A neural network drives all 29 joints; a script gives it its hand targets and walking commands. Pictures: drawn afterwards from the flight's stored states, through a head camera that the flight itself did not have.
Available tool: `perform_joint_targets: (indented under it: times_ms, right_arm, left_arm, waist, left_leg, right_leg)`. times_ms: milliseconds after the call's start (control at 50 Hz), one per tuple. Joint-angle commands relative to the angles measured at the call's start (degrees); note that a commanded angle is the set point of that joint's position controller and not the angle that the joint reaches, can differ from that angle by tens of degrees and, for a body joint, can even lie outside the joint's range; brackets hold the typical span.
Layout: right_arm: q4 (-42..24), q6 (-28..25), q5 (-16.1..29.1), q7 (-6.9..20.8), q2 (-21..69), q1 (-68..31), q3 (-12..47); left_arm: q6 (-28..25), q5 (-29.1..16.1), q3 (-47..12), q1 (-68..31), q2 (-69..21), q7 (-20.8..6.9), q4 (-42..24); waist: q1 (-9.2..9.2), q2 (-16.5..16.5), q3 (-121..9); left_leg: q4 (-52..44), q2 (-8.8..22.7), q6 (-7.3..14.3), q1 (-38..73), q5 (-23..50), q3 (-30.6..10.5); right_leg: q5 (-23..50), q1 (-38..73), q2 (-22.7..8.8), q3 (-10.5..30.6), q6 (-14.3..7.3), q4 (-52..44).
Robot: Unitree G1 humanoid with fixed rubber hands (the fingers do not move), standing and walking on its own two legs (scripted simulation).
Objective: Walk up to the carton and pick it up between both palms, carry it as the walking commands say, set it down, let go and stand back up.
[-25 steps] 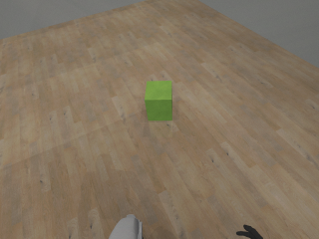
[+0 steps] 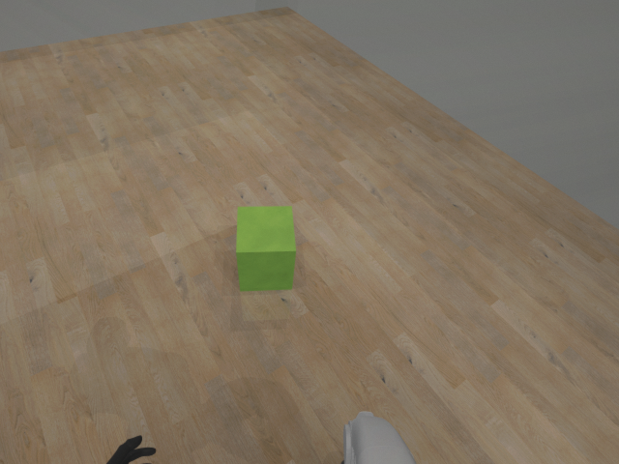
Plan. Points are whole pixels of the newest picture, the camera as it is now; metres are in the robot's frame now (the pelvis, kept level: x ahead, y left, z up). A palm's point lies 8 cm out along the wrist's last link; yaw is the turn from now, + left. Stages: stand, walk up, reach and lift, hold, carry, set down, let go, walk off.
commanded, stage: walk up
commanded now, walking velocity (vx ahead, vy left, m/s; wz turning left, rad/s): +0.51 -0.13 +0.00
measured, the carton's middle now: (265, 249) +0.92 +0.02 -0.66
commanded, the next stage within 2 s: none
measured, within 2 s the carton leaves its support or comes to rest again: neither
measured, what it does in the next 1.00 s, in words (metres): walks ahead: right foot, then left foot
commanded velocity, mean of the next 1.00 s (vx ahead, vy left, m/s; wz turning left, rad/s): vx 0.33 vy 0.06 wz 0.00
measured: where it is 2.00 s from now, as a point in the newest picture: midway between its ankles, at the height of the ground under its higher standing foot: (264, 383)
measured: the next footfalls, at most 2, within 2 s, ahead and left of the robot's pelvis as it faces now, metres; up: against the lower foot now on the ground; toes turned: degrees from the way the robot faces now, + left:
right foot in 0.22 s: +0.28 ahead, -0.16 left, +0.00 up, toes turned -10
left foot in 0.76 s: +0.40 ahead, +0.14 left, +0.00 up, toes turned +7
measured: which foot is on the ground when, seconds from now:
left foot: down 0.00-0.22, up 0.24-0.74, down 0.76-1.00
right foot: up 0.00-0.20, down 0.22-0.74, up 0.76-1.00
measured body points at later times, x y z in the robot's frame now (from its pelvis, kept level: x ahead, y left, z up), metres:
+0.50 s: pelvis +0.23 -0.06 +0.00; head +0.26 -0.10 +0.45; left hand +0.20 +0.21 -0.12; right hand +0.28 -0.31 -0.17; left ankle +0.25 +0.12 -0.66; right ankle +0.24 -0.16 -0.75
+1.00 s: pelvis +0.36 +0.02 +0.00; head +0.38 +0.07 +0.45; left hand +0.41 +0.27 -0.17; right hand +0.34 -0.23 -0.13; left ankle +0.36 +0.13 -0.75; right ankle +0.36 -0.14 -0.67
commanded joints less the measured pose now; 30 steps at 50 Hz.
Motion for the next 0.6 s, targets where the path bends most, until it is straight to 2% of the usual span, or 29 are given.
perform_joint_targets:
  times_ms: [0,40,80,120,140,160,180,200,220,240,260,280,300,320,340,380,440,500,580]
  right_arm:
    - [-2.5,-0.6,0.0,-0.6,-7.7,0.6,-1.2]
    - [-2.0,-0.6,-0.4,-0.8,-8.4,2.3,-1.5]
    - [-0.7,0.0,-0.8,-0.9,-7.4,2.9,-1.5]
    - [0.7,0.6,-0.9,-1.2,-8.0,5.0,-1.7]
    - [1.1,0.8,-0.9,-1.4,-8.7,5.3,-1.9]
    - [1.4,1.0,-0.6,-1.6,-9.4,5.0,-2.1]
    - [1.6,1.2,-0.2,-1.6,-10.0,4.0,-2.2]
    - [1.1,1.2,-0.2,-1.4,-8.8,3.7,-1.9]
    - [-0.7,1.1,-0.1,-1.4,-5.3,5.3,-1.0]
    - [-1.8,1.6,0.6,-1.0,-4.0,7.8,-1.3]
    - [-1.5,2.1,0.1,-1.1,-5.2,6.6,-2.0]
    - [-1.7,2.2,-0.5,-0.7,-4.7,3.4,-2.0]
    - [-1.4,2.7,-0.3,-0.4,-3.5,2.2,-2.1]
    - [-1.3,3.6,-0.2,-0.1,-2.8,2.0,-2.4]
    - [-1.0,4.4,-0.3,0.3,-2.6,2.8,-2.4]
    - [-1.1,5.5,-0.4,0.6,-2.2,1.4,-2.1]
    - [-2.7,6.4,-0.7,1.0,-2.4,-4.5,-2.0]
    - [-4.5,6.9,-0.6,1.6,-2.6,-10.8,-1.5]
    - [-5.9,6.7,-0.4,2.3,-1.9,-16.8,-0.5]
  left_arm:
    - [0.0,-0.3,-0.5,-3.9,-0.2,-0.7,-2.8]
    - [-0.4,-0.6,-0.9,-7.9,-0.3,-0.9,-4.0]
    - [-1.3,-0.8,-1.4,-9.7,-0.9,-0.8,-4.9]
    - [-2.0,-0.5,-1.1,-10.4,-0.3,-0.1,-5.3]
    - [-2.4,-0.4,-0.9,-9.5,0.0,0.3,-5.0]
    - [-2.9,-0.2,-0.7,-6.7,0.5,0.6,-4.2]
    - [-3.5,-0.1,-0.3,-0.5,1.3,1.2,-2.2]
    - [-4.2,0.4,0.7,8.8,4.1,2.1,1.0]
    - [-4.7,1.2,2.4,17.8,11.6,2.7,2.4]
    - [-3.9,-0.3,3.5,24.0,17.4,3.3,4.1]
    - [-3.7,-0.7,3.1,19.3,14.1,3.1,3.9]
    - [-4.1,-0.5,2.3,15.0,9.5,3.1,3.4]
    - [-4.4,-0.9,1.5,11.4,5.9,3.1,3.2]
    - [-4.5,-1.3,0.9,8.8,3.9,3.2,2.7]
    - [-4.6,-1.5,0.4,8.1,3.1,3.1,2.5]
    - [-5.1,-1.3,0.2,10.6,3.2,3.0,2.6]
    - [-5.4,-0.8,0.4,14.1,3.8,3.3,3.0]
    - [-5.0,-0.4,0.7,16.8,4.1,3.7,3.2]
    - [-4.3,-0.2,0.9,18.2,4.9,4.0,3.1]
  waist:
    - [1.10,10.3,5.8]
    - [-0.15,11.7,6.6]
    - [-0.17,16.1,6.0]
    - [-0.85,13.5,6.3]
    - [-0.47,11.9,6.0]
    - [1.06,10.2,4.1]
    - [4.41,7.7,0.3]
    - [7.76,3.8,-6.3]
    - [11.16,-7.0,-13.7]
    - [10.91,-12.1,-20.3]
    - [7.42,-5.9,-16.7]
    - [6.80,-2.7,-9.7]
    - [5.37,-2.3,-5.6]
    - [4.03,-4.2,-3.7]
    - [2.97,-5.2,-3.0]
    - [2.77,-6.3,-2.7]
    - [3.55,-7.9,-1.9]
    - [4.65,-9.1,-0.5]
    - [5.87,-9.7,0.6]
  left_leg:
    - [-10.5,13.4,3.5,-1.4,8.8,-9.2]
    - [-11.4,13.3,3.3,0.4,8.4,-8.0]
    - [-11.5,9.7,4.1,-1.7,6.0,-3.0]
    - [-9.4,11.7,4.9,0.6,10.0,-5.0]
    - [-7.3,12.6,4.9,2.5,13.4,-5.7]
    - [-2.5,12.7,4.5,3.5,19.3,-5.3]
    - [6.4,11.2,3.8,2.0,25.3,-2.9]
    - [18.9,8.4,2.5,-5.0,23.9,-1.0]
    - [36.9,2.4,0.0,-20.0,2.2,1.2]
    - [49.9,-2.6,-0.8,-29.0,-18.4,-5.7]
    - [54.3,2.2,-0.9,-28.7,-14.9,-10.3]
    - [53.2,3.3,-1.4,-27.3,-10.4,-10.1]
    - [51.5,4.7,-2.0,-26.0,-6.2,-9.6]
    - [50.6,4.9,-2.5,-24.3,-3.9,-8.5]
    - [49.8,4.5,-2.7,-22.6,-2.0,-7.7]
    - [48.1,3.4,-2.7,-22.5,0.5,-6.1]
    - [44.6,3.0,-2.8,-26.2,3.4,-5.0]
    - [35.9,2.8,-3.2,-27.2,4.4,-4.1]
    - [23.2,2.4,-3.4,-23.2,5.7,-2.6]
  right_leg:
    - [4.0,-2.5,-0.2,-0.4,0.4,-8.5]
    - [4.6,-1.1,0.5,-1.9,0.2,-14.0]
    - [1.1,5.8,2.1,-4.6,-0.6,-19.0]
    - [-3.6,6.9,2.9,-5.8,-1.1,-21.0]
    - [-5.3,7.5,3.2,-5.6,-1.2,-22.6]
    - [-6.1,11.0,3.6,-5.2,-1.4,-24.9]
    - [-4.5,19.6,4.6,-6.5,-1.7,-28.8]
    - [-5.2,33.9,3.8,-5.8,-2.9,-28.7]
    - [-3.9,46.6,-12.8,15.4,-6.2,-31.7]
    - [2.5,50.9,-25.6,38.9,-9.5,-39.9]
    - [5.1,44.5,-23.7,33.1,-9.3,-38.3]
    - [9.7,36.8,-20.0,24.9,-8.8,-38.3]
    - [12.6,31.7,-16.1,17.8,-8.0,-39.2]
    - [13.6,27.6,-13.3,12.8,-7.1,-40.4]
    - [16.6,25.1,-11.8,9.4,-6.0,-40.1]
    - [24.7,24.3,-10.6,5.8,-5.7,-38.7]
    - [31.2,25.4,-10.1,2.7,-6.6,-38.3]
    - [27.2,26.1,-10.0,1.3,-7.2,-40.1]
    - [13.2,25.3,-10.5,0.8,-7.5,-42.4]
